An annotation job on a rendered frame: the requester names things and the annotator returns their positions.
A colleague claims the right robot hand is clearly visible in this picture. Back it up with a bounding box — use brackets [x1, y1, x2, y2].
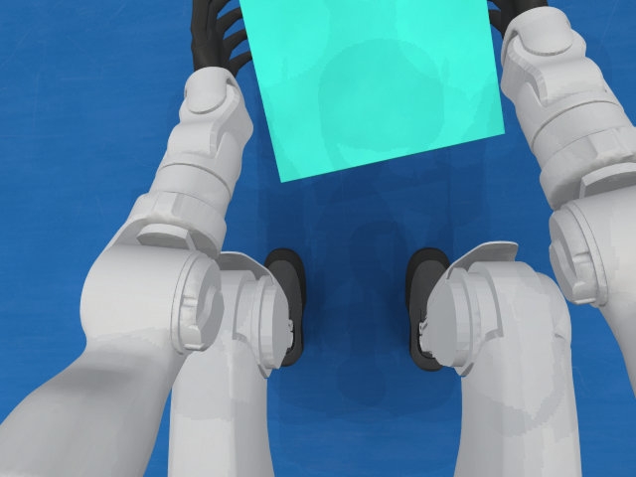
[487, 0, 549, 40]

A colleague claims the robot right forearm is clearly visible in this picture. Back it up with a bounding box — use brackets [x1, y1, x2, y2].
[501, 7, 636, 211]

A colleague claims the robot left upper arm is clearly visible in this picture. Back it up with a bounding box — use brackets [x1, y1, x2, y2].
[0, 243, 225, 477]

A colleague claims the robot right upper arm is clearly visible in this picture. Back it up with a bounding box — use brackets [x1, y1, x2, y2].
[549, 185, 636, 398]

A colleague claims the carton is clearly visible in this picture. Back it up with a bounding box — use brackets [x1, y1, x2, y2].
[239, 0, 505, 183]

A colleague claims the robot right foot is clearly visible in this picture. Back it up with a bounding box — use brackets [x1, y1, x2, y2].
[405, 247, 450, 372]

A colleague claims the robot left forearm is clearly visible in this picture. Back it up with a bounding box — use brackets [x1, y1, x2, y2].
[80, 67, 253, 331]

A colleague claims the left robot hand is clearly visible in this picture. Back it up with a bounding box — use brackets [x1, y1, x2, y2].
[190, 0, 252, 78]

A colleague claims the robot left thigh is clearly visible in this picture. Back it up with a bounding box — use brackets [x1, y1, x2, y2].
[168, 270, 286, 477]

